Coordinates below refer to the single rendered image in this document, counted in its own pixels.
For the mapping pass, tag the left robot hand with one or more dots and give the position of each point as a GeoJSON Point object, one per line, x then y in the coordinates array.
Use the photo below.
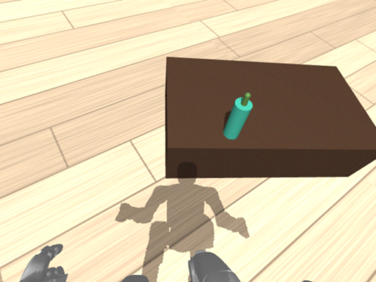
{"type": "Point", "coordinates": [38, 266]}

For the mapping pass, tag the bottle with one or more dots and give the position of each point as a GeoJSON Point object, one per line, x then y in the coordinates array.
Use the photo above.
{"type": "Point", "coordinates": [238, 116]}

